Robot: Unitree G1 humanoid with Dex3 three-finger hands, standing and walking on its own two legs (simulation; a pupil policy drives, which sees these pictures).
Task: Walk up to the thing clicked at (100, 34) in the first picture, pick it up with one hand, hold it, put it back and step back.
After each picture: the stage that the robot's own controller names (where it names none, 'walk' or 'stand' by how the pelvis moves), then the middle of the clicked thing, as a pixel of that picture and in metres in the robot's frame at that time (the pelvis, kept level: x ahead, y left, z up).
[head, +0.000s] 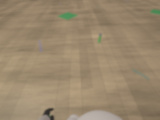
stand; (99, 38) +1.90 -0.18 -0.66
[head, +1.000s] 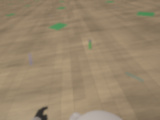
walk; (89, 44) +1.78 +0.15 -0.63
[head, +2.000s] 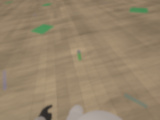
walk; (79, 55) +1.23 +0.32 -0.65
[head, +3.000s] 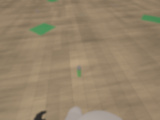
walk; (79, 71) +0.80 +0.23 -0.64
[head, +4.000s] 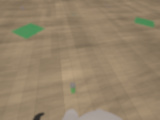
walk; (72, 88) +0.48 +0.19 -0.64
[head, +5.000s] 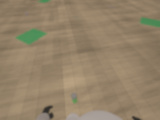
stand; (74, 98) +0.36 +0.19 -0.65
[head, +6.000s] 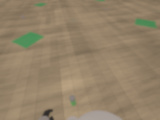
stand; (72, 100) +0.35 +0.21 -0.66
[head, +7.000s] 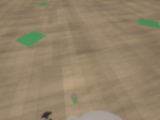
stand; (74, 99) +0.37 +0.19 -0.66
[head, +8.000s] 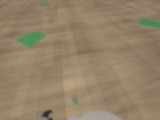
stand; (74, 99) +0.36 +0.19 -0.66
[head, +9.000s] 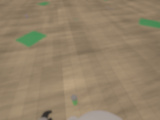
go down; (74, 100) +0.35 +0.19 -0.66
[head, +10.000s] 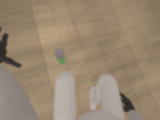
go down; (60, 57) +0.45 +0.22 -0.26
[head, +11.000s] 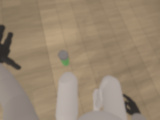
approach; (64, 59) +0.44 +0.22 -0.25
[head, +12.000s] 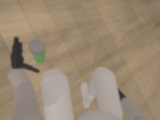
close in; (38, 54) +0.42 +0.27 -0.16
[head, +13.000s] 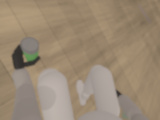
close; (31, 52) +0.42 +0.28 -0.15
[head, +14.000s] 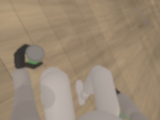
lift; (34, 57) +0.38 +0.27 -0.16
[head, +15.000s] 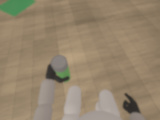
lift; (63, 71) +0.32 +0.19 +0.04
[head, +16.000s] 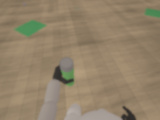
hold; (68, 74) +0.31 +0.16 +0.05
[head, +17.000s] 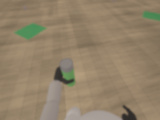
hold; (69, 74) +0.32 +0.16 +0.05
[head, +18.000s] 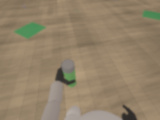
crouch; (70, 75) +0.32 +0.15 +0.04
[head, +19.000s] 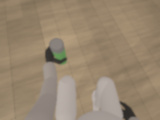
crouch; (60, 54) +0.45 +0.19 -0.04
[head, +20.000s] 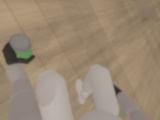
lower; (24, 51) +0.42 +0.29 -0.16
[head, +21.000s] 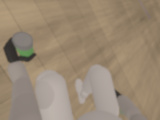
lower; (25, 49) +0.43 +0.29 -0.16
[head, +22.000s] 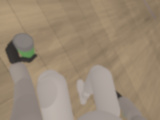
lower; (27, 50) +0.43 +0.30 -0.15
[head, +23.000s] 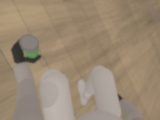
lower; (31, 51) +0.42 +0.29 -0.15
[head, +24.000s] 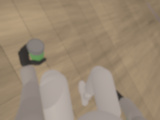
draw back; (37, 54) +0.42 +0.27 -0.14
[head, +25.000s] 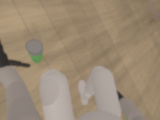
rise; (36, 53) +0.42 +0.27 -0.16
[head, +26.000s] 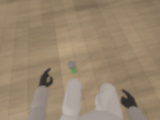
walk; (72, 68) +0.45 +0.20 -0.37
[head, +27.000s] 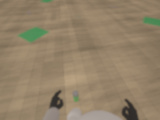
stand; (75, 96) +0.39 +0.16 -0.59
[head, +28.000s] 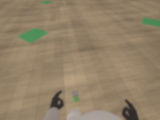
stand; (75, 96) +0.39 +0.17 -0.60
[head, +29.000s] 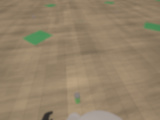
stand; (77, 98) +0.40 +0.15 -0.64
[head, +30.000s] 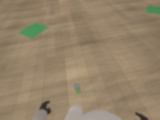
walk; (77, 88) +0.43 +0.19 -0.62
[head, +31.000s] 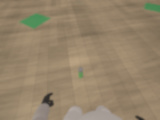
walk; (80, 73) +0.65 +0.13 -0.62
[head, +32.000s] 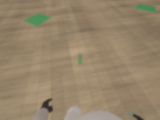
walk; (79, 59) +0.96 +0.19 -0.63
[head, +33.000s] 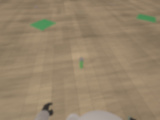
stand; (81, 63) +0.99 +0.17 -0.65
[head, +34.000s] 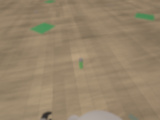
stand; (80, 63) +1.01 +0.19 -0.66
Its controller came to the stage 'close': yes
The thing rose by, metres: 0.70
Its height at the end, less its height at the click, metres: +0.00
